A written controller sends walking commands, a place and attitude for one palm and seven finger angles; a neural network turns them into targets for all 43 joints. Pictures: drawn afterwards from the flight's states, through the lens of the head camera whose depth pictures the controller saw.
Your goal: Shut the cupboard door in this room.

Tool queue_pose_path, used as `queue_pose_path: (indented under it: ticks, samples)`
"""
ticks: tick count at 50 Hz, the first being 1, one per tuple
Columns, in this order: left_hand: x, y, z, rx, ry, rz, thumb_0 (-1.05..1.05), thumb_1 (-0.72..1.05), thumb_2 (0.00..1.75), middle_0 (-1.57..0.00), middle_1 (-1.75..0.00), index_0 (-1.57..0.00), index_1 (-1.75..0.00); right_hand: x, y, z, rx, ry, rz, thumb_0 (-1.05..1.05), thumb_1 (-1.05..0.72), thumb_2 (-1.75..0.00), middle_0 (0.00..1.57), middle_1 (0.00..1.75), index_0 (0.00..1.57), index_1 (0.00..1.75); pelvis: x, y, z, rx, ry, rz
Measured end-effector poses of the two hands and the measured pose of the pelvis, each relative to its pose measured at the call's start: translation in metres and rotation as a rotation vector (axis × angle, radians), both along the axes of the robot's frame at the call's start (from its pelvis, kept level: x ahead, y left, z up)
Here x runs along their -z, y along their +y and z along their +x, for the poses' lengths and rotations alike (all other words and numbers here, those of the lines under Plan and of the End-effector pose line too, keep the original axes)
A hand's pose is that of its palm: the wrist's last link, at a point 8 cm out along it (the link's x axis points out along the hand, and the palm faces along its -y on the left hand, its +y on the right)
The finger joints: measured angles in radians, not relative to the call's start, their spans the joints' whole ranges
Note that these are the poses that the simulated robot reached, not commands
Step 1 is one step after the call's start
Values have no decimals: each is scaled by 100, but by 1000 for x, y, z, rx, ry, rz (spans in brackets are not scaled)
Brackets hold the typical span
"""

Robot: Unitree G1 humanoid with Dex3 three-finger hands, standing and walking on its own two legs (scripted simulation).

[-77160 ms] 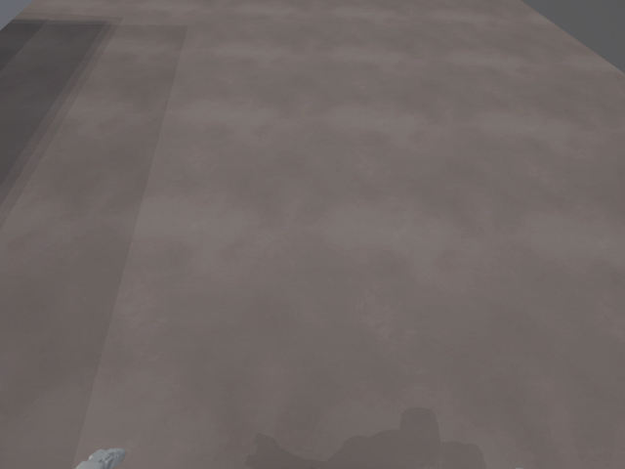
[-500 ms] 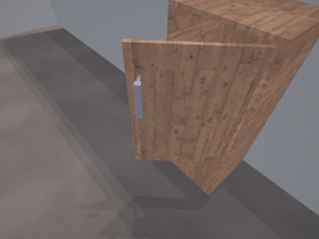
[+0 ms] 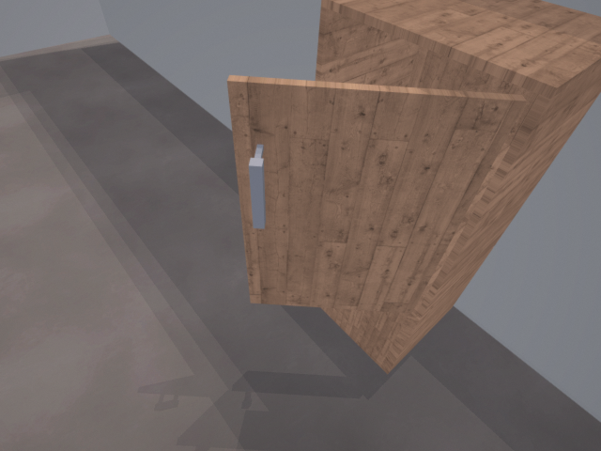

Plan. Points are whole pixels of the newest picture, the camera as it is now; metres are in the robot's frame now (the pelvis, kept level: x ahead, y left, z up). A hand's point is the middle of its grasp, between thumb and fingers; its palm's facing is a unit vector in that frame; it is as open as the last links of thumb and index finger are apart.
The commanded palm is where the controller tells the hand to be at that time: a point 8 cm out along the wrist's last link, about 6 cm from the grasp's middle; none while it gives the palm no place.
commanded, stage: look again from close up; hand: left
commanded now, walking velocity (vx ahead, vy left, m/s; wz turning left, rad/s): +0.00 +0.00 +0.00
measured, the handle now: (259, 187) +0.50 +0.11 +0.07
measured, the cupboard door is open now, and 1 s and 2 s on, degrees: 46 46 46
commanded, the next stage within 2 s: shuffle to correct the standing spot in 0.18 s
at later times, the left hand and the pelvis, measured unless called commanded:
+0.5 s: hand out of the picture +0.02 +0.15 -0.18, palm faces +0.00 -0.99 -0.16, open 7.3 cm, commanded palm none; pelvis +0.02 -0.01 +0.00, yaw -1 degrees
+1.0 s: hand out of the picture +0.05 +0.09 -0.19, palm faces +0.06 -0.99 -0.08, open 7.4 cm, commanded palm none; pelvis +0.07 -0.06 -0.01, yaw -1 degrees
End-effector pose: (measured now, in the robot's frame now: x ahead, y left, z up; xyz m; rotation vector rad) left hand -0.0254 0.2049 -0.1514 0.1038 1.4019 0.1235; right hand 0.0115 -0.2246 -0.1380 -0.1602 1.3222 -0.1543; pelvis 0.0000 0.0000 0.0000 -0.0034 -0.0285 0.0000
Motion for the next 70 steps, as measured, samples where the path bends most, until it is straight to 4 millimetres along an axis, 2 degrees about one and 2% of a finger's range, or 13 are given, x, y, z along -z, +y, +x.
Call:
queue_pose_path:
  ticks: [5,11,23,28,34,38,42,46,50,54,58,63,70]
  samples:
    - [0,0,22,18,-35,8,0,91,90,-20,-30,-20,-30,0,-1,-2,10,17,3,1,-91,-90,20,30,20,30,-1,-3,4,2,-1,-1]
    - [-2,5,37,25,-54,25,0,91,90,-20,-30,-20,-30,0,0,-4,16,36,11,1,-91,-90,20,30,20,30,-1,-6,9,2,-1,-2]
    - [-1,1,42,25,-26,19,0,91,90,-20,-30,-20,-30,3,-2,-1,38,52,14,1,-91,-90,20,30,20,30,0,-10,21,9,0,7]
    - [1,-8,44,23,8,17,0,91,90,-20,-30,-20,-30,6,-15,2,64,66,2,1,-90,-90,21,30,20,30,3,-22,30,20,11,15]
    - [0,-30,55,1,11,21,0,91,90,-20,-30,-20,-30,10,-44,8,71,100,-17,1,-90,-90,21,30,20,30,7,-45,44,13,28,-6]
    - [4,-46,59,-28,2,9,0,91,90,-20,-30,-20,-30,7,-62,25,49,108,-47,1,-90,-90,20,30,20,30,8,-56,50,-5,38,-17]
    - [9,-58,58,-49,11,-18,0,90,90,-20,-30,-20,-30,0,-71,57,21,59,-75,1,-91,-90,20,30,20,30,7,-60,54,-8,38,-23]
    - [18,-65,60,-46,24,-52,0,90,90,-20,-30,-20,-30,-3,-67,92,5,-43,-84,1,-91,-90,20,30,20,30,11,-59,60,7,25,-42]
    - [18,-68,68,-41,19,-63,0,90,90,-20,-30,-20,-30,-10,-54,114,-10,-97,-66,0,-92,-90,20,30,20,30,6,-57,66,11,10,-23]
    - [10,-62,74,-34,5,-44,1,92,90,-20,-30,-20,-30,-11,-44,128,-34,-118,-38,0,-92,-90,20,30,20,30,1,-53,69,4,15,-15]
    - [3,-53,74,-30,0,-21,1,92,90,-20,-30,-20,-30,-10,-38,131,-36,-125,-18,-1,-93,-90,20,30,20,30,-2,-50,69,2,18,-10]
    - [-2,-42,74,-9,-1,4,1,91,90,-20,-30,-20,-30,-8,-39,121,-36,-101,-17,-1,-94,-90,21,30,20,30,-3,-45,69,-4,20,-4]
    - [-8,-15,81,-8,-74,88,0,91,90,-20,-30,-20,-30,0,-55,97,-38,-89,-39,0,-92,-90,21,30,20,30,4,-41,57,-27,5,-5]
